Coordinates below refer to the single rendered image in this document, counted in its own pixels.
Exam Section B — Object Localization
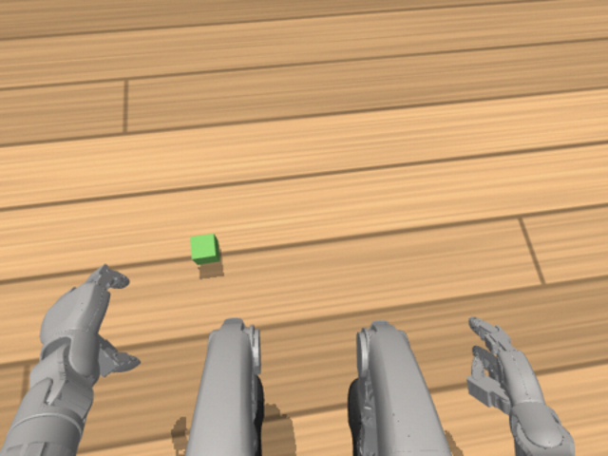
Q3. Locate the cube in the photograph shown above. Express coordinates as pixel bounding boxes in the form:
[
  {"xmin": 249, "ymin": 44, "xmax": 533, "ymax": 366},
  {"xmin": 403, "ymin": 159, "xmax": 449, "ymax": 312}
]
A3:
[{"xmin": 190, "ymin": 234, "xmax": 220, "ymax": 265}]

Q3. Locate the left robot arm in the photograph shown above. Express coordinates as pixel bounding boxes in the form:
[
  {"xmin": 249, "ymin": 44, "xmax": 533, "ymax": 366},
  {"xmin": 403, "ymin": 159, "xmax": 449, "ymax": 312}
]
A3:
[{"xmin": 0, "ymin": 331, "xmax": 100, "ymax": 456}]

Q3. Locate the right robot arm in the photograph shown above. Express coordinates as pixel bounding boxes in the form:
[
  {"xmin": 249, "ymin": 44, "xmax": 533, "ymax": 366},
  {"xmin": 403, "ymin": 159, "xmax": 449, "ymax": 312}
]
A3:
[{"xmin": 509, "ymin": 402, "xmax": 575, "ymax": 456}]

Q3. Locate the right robot foot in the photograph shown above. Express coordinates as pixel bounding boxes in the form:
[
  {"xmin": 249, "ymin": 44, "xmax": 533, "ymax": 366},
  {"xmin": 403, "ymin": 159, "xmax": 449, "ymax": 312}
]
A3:
[{"xmin": 348, "ymin": 378, "xmax": 373, "ymax": 456}]

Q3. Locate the right robot hand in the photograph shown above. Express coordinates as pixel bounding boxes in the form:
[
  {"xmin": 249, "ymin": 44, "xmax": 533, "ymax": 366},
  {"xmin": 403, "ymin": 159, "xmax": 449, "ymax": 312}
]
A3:
[{"xmin": 466, "ymin": 316, "xmax": 545, "ymax": 415}]

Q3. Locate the left robot hand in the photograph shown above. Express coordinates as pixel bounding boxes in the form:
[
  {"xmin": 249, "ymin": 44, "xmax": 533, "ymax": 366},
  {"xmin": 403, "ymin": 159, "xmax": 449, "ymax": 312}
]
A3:
[{"xmin": 40, "ymin": 264, "xmax": 141, "ymax": 377}]

